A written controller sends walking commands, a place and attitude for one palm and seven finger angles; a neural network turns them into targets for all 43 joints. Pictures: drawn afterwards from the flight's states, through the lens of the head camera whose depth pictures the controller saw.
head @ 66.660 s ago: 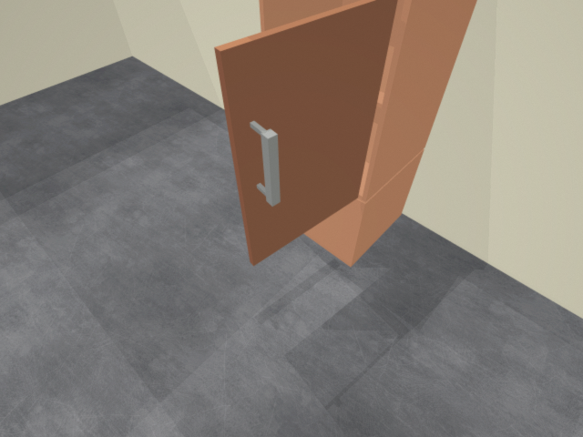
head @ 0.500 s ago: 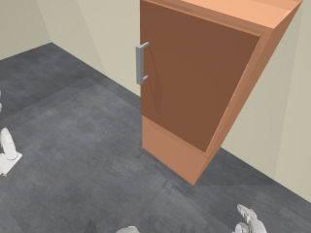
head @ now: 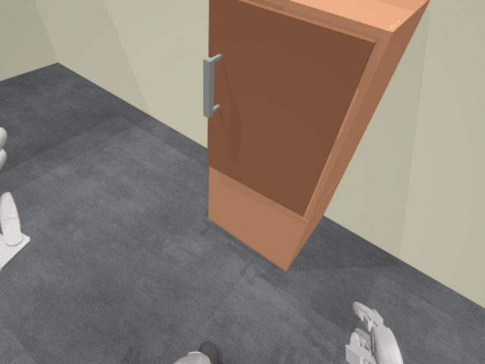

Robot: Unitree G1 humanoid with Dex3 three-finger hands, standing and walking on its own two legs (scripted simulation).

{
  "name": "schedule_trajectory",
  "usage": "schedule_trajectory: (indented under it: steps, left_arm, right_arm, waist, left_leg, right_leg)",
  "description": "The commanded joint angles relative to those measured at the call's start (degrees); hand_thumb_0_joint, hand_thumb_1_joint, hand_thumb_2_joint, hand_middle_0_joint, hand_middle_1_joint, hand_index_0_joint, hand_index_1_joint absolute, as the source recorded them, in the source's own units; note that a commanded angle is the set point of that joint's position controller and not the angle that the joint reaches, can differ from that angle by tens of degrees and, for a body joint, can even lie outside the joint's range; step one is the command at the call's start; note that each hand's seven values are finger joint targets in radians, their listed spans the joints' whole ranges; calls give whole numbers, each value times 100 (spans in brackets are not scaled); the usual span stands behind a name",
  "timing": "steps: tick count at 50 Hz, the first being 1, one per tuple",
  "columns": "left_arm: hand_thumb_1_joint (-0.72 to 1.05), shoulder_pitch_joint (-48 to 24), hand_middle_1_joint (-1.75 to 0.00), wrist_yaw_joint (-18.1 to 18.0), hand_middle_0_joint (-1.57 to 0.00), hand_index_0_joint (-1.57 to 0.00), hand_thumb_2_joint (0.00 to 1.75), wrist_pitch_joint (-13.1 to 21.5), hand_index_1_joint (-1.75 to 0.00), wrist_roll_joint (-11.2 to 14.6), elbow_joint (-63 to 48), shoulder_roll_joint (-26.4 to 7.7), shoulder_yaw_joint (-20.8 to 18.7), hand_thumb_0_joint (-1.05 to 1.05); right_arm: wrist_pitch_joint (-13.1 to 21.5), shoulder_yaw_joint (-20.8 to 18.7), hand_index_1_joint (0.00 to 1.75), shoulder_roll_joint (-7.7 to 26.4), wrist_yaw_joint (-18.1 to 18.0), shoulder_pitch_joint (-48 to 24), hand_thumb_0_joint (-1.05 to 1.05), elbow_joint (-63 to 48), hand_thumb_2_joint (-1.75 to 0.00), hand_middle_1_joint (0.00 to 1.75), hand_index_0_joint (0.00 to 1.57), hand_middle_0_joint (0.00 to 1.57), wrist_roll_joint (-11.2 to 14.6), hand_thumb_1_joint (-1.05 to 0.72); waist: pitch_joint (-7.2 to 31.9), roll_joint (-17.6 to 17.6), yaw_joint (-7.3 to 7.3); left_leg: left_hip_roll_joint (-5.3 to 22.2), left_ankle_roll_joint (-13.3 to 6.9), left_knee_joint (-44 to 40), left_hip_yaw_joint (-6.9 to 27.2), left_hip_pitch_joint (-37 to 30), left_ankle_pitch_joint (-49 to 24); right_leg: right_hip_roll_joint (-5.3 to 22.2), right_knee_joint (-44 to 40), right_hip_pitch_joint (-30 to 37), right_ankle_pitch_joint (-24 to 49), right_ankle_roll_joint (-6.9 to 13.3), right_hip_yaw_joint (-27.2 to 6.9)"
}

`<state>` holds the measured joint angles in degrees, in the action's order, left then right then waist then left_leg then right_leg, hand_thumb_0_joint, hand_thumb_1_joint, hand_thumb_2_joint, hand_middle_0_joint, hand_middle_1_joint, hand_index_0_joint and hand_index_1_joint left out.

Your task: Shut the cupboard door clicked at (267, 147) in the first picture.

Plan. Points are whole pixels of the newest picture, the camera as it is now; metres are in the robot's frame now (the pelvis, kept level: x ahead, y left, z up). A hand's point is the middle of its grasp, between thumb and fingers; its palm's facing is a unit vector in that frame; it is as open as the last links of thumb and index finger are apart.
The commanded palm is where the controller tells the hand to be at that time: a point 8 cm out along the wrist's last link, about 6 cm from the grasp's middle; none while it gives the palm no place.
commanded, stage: stop stepping back and stand still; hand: left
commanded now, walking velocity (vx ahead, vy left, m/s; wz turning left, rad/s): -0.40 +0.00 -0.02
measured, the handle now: (213, 86) +0.83 +0.11 +0.03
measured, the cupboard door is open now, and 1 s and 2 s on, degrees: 3 3 3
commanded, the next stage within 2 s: let the arm hang, fingers relaxed in 0.90 s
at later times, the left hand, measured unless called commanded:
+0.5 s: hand out of the picture +0.14 +0.33 +0.19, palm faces +0.45 -0.82 -0.37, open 7.4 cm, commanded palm +0.09 +0.36 +0.19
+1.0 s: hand out of the picture +0.16 +0.32 +0.17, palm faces +0.38 -0.83 -0.42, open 7.4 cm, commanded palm none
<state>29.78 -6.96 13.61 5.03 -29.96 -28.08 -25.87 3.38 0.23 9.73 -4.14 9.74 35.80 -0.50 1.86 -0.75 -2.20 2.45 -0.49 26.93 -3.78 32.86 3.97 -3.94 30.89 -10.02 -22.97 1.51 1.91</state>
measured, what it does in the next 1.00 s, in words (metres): steps on the spot: left foot, then right foot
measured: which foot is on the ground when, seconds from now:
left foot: down 0.00-0.00, up 0.02-0.10, down 0.12-0.32, up 0.34-0.48, down 0.50-1.00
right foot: down 0.00-0.14, up 0.16-0.30, down 0.32-0.52, up 0.54-0.76, down 0.78-1.00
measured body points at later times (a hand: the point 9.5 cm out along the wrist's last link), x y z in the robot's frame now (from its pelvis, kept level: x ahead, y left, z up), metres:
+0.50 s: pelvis -0.07 +0.07 +0.00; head -0.11 +0.10 +0.45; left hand +0.11 +0.37 +0.21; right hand +0.04 -0.19 -0.08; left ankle -0.01 +0.15 -0.72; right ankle -0.11 -0.05 -0.72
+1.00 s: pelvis -0.06 +0.07 +0.01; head -0.08 +0.08 +0.46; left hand +0.13 +0.36 +0.19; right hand +0.05 -0.18 -0.08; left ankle -0.01 +0.15 -0.72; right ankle -0.12 +0.01 -0.72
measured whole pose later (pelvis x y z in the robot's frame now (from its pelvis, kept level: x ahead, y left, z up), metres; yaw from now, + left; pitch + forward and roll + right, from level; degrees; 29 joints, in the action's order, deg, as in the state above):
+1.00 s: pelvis -0.06 +0.07 +0.01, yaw -6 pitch +0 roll -1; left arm 31.2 -9.6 6.6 2.9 -24.8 -21.7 -22.2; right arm 1.8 0.5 12.0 -4.4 14.9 37.7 0.5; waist 3.6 -0.9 -0.2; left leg 0.1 -3.1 31.5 -4.8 19.1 12.8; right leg -4.2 26.9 -8.2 -19.3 4.2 5.0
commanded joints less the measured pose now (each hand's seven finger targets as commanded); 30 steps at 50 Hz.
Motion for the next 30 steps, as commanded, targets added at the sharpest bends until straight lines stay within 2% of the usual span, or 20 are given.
schedule_trajectory:
  steps: [1, 3, 5, 6, 7, 8, 11, 13, 15, 16, 17, 18, 20, 23, 24, 25, 26, 27, 28, 30]
  left_arm:
    - [90, 68, -30, -268, -20, -20, 90, 321, -30, -25, -1177, -1054, -704, 0]
    - [90, -473, -30, -288, -20, -20, 90, 192, -30, -142, -1035, -811, -350, 0]
    - [90, -997, -30, -289, -20, -20, 90, 110, -30, -148, -792, -739, -288, 0]
    - [90, -1103, -30, -301, -20, -20, 90, 167, -30, -138, -732, -765, -364, 0]
    - [90, -1072, -30, -274, -20, -20, 90, 337, -30, -168, -895, -994, -547, 0]
    - [90, -765, -30, -271, -20, -20, 90, 308, -30, -166, -921, -956, -740, 0]
    - [90, -119, -30, -159, -20, -20, 90, 188, -30, -61, -1709, -761, -617, 0]
    - [90, 577, -30, -138, -20, -20, 90, 48, -30, 6, -1828, -739, -617, 0]
    - [90, 766, -30, -193, -20, -20, 90, -97, -30, -34, -1835, -921, -775, 0]
    - [90, 548, -30, -237, -20, -20, 90, -127, -30, -39, -1807, -1105, -929, 0]
    - [90, 133, -30, -314, -20, -20, 90, -128, -30, 6, -1693, -1213, -1083, 0]
    - [90, 35, -30, -360, -20, -20, 90, -259, -30, -40, -1158, -833, -718, 0]
    - [90, -554, -30, -446, -20, -20, 90, -288, -30, -160, -624, -689, -483, 0]
    - [90, -1279, -30, -465, -20, -20, 90, -286, -30, -299, -314, -634, -186, 0]
    - [90, -1285, -30, -449, -20, -20, 90, -273, -30, -298, -418, -560, -106, 0]
    - [90, -1188, -30, -443, -20, -20, 90, -235, -30, -276, -589, -566, -132, 0]
    - [90, -1031, -30, -397, -20, -20, 90, -158, -30, -214, -781, -650, -218, 0]
    - [90, -1021, -30, -340, -20, -20, 90, -104, -30, -219, -1093, -934, -466, 0]
    - [90, -882, -30, -285, -20, -20, 90, -82, -30, -211, -1321, -820, -413, 0]
    - [90, -415, -30, -271, -20, -20, 90, -65, -30, -238, -1598, -681, -369, 0]
  right_arm:
    - [228, -261, 30, 763, -27, -250, 0, -663, -90, 30, 20, 20, -28, -90]
    - [229, -142, 30, 759, -81, -286, 0, -618, -90, 30, 20, 20, -48, -90]
    - [322, -179, 30, 1073, -213, -302, 0, -643, -90, 30, 20, 20, 55, -90]
    - [433, -249, 30, 1167, -238, -314, 0, -669, -90, 30, 20, 20, 101, -90]
    - [570, -318, 30, 1152, -223, -304, 0, -729, -90, 30, 20, 20, 131, -90]
    - [574, -311, 30, 1193, -188, -197, 0, -764, -90, 30, 20, 20, 36, -90]
    - [561, -351, 30, 938, 48, -101, 0, -942, -90, 30, 20, 20, 19, -90]
    - [523, -302, 30, 850, 115, -72, 0, -1052, -90, 30, 20, 20, 46, -90]
    - [364, -294, 30, 831, 129, 21, 0, -964, -90, 30, 20, 20, 11, -90]
    - [267, -320, 30, 845, 114, 44, 0, -844, -90, 30, 20, 20, -44, -90]
    - [245, -318, 30, 903, 75, 50, 0, -727, -90, 30, 20, 20, -98, -90]
    - [187, -307, 30, 802, 22, 115, 0, -593, -90, 30, 20, 20, -33, -90]
    - [145, -248, 30, 895, -59, -2, 0, -621, -90, 30, 20, 20, -1, -90]
    - [231, -226, 30, 983, -194, -75, 0, -520, -90, 30, 20, 20, 50, -90]
    - [279, -232, 30, 1043, -233, -78, 0, -604, -90, 30, 20, 20, 71, -90]
    - [335, -212, 30, 1100, -246, -95, 0, -724, -90, 30, 20, 20, 95, -90]
    - [386, -141, 30, 965, -208, -191, 0, -721, -90, 30, 20, 20, 107, -90]
    - [446, -127, 30, 943, -193, -226, 0, -737, -90, 30, 20, 20, 29, -90]
    - [497, -124, 30, 843, -126, -244, 0, -768, -90, 30, 20, 20, -38, -90]
    - [557, -163, 30, 817, -4, -230, 0, -773, -90, 30, 20, 20, -46, -90]
  waist:
    - [153, 869, 103]
    - [-516, 438, -47]
    - [-662, -956, 56]
    - [-349, -1375, 180]
    - [73, -1448, 169]
    - [422, -1646, 212]
    - [1230, -1561, 306]
    - [1193, -1297, 265]
    - [896, -381, 162]
    - [658, 360, 131]
    - [520, 697, 101]
    - [125, 1204, 42]
    - [-468, 654, -35]
    - [-647, 33, -29]
    - [-676, -548, 0]
    - [-663, -1107, 25]
    - [-413, -1469, 25]
    - [-436, -1653, 68]
    - [-398, -1288, 110]
    - [-21, -1061, 217]
  left_leg:
    - [-241, 444, 2644, 345, -2308, 1531]
    - [3, 305, 1801, 682, -1751, 1589]
    - [587, 25, -749, 1412, -1076, 688]
    - [1104, -258, -1442, 2157, -696, 1515]
    - [1341, -253, -2158, 2644, -582, 3765]
    - [1365, -59, -2523, 2860, -422, 4443]
    - [849, 407, -2157, 1584, -1110, 3215]
    - [409, 576, -1696, 925, -1091, 2846]
    - [-134, 502, -57, 141, -1228, 2231]
    - [-278, 394, 1518, 74, -1624, 1701]
    - [-245, 343, 2349, 352, -1618, 1561]
    - [-158, 310, 2857, 707, -1224, 1559]
    - [96, 145, 2371, 592, -992, 1726]
    - [63, -17, 503, 284, -1653, 1828]
    - [325, -183, -178, 851, -1651, 2334]
    - [905, -427, -972, 1921, -1562, 2914]
    - [1337, -425, -1949, 2859, -1335, 4406]
    - [1474, -240, -2447, 3446, -1028, 4758]
    - [1474, -51, -2577, 3318, -845, 4422]
    - [1263, -46, -2291, 2211, -1152, 3546]
  right_leg:
    - [2204, -2023, -3123, -587, 960, -1610]
    - [1747, -1370, -2724, 746, 564, -1008]
    - [351, -12, -1698, 216, -175, -126]
    - [-62, 434, -904, -102, -231, -158]
    - [-209, 970, -406, -639, -191, -269]
    - [-344, 1440, -125, -832, -138, -146]
    - [-470, 897, 446, -837, 46, 207]
    - [-375, -380, 809, -613, 125, 322]
    - [508, -1378, 164, -627, 411, -428]
    - [1483, -2004, -1065, -1076, 755, -1473]
    - [2135, -2287, -1771, -1545, 1118, -2059]
    - [2170, -2171, -1886, -2122, 1230, -2062]
    - [1887, -1915, -1935, -1875, 889, -1488]
    - [1300, -982, -1661, -1387, 467, -584]
    - [922, -408, -1641, -1197, 301, -400]
    - [436, 275, -1550, -718, 36, -72]
    - [110, 968, -1346, -741, -83, 72]
    - [27, 1591, -1292, -646, -86, -112]
    - [51, 1820, -1056, -409, -49, -199]
    - [65, 1465, -673, -145, -44, -87]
